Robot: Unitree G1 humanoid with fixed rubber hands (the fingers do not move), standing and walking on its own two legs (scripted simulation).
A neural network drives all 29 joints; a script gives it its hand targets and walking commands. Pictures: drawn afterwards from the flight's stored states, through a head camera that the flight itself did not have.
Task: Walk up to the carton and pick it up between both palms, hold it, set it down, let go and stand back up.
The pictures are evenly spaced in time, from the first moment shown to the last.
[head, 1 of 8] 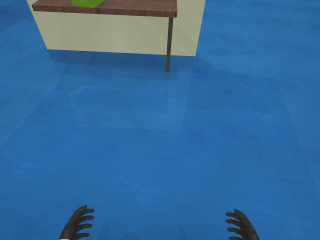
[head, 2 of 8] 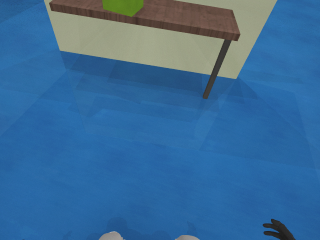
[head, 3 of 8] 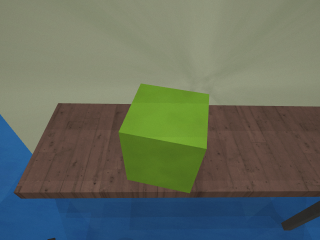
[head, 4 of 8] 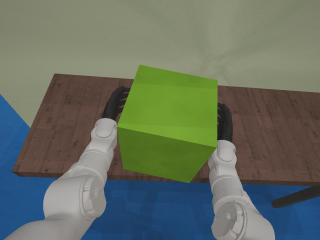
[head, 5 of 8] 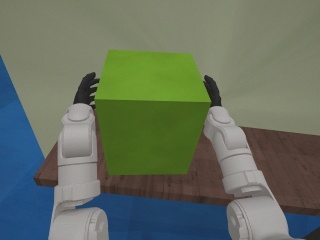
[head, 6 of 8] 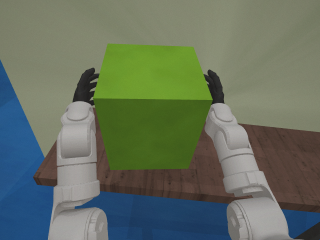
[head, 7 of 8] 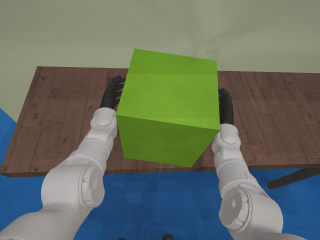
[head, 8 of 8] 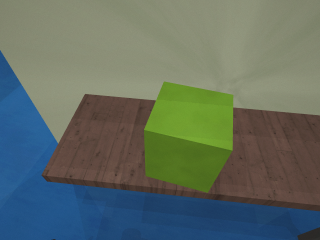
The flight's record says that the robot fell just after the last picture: no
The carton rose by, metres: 0.21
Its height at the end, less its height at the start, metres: +0.00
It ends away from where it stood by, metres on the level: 0.01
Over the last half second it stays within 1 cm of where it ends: yes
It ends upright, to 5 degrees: yes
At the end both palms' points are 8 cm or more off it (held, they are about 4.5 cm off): yes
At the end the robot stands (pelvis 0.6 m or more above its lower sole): yes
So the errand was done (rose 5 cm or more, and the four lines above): yes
